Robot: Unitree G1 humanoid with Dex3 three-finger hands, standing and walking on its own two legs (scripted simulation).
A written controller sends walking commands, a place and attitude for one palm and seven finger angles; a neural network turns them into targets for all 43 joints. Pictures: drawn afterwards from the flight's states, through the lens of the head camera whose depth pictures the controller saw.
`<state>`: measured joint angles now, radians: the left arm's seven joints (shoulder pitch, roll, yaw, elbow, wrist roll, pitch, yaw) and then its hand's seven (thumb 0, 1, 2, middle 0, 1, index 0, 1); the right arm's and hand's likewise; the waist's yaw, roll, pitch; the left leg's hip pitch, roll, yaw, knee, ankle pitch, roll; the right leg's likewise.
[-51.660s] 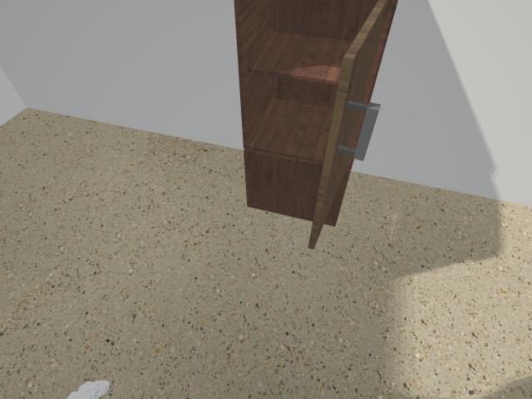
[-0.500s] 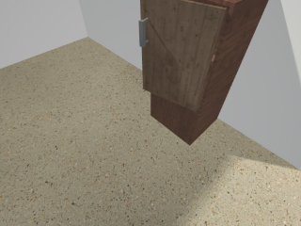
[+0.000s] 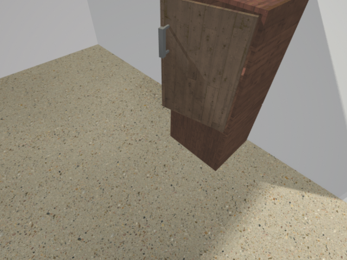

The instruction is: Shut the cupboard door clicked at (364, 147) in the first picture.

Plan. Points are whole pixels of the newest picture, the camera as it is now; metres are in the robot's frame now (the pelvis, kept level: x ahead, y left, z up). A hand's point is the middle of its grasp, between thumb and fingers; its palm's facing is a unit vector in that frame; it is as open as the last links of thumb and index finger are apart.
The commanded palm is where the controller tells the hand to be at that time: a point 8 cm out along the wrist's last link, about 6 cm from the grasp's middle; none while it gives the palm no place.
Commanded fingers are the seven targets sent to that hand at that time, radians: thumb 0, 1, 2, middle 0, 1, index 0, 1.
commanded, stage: look to check the result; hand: left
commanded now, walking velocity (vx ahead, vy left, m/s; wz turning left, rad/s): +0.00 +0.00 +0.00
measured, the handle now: (164, 41) +0.97 +0.08 +0.05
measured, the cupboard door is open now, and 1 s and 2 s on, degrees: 13 13 13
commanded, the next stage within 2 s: walk to a spot facing it in 0.46 s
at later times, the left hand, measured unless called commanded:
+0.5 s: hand out of the picture +0.06 +0.22 -0.16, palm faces +0.00 -0.96 -0.30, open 7.3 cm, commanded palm none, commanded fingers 0.00 0.90 0.90 -0.20 -0.30 -0.20 -0.30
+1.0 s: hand out of the picture +0.03 +0.22 -0.21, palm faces +0.21 -0.95 -0.23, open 7.3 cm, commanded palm none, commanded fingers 0.00 0.90 0.90 -0.20 -0.30 -0.20 -0.30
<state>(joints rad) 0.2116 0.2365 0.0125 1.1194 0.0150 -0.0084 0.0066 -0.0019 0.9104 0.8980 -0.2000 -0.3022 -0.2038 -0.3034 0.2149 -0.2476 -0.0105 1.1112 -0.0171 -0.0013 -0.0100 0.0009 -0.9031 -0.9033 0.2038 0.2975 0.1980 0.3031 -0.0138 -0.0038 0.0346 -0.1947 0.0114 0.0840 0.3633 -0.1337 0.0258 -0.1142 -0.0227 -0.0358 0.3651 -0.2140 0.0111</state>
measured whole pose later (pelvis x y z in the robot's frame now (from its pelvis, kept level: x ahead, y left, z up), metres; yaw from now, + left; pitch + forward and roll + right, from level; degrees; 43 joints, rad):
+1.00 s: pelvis +0.01 +0.01 -0.03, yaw +12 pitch -2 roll +0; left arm 0.19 0.22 0.05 0.99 0.02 0.05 0.02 0.00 0.91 0.90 -0.20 -0.30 -0.20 -0.30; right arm 0.24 -0.20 -0.04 0.99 -0.03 0.05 0.02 0.00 -0.90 -0.90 0.20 0.30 0.20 0.30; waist -0.03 -0.03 0.12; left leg -0.37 0.00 0.05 0.70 -0.28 0.04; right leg -0.28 -0.11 -0.12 0.86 -0.52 0.03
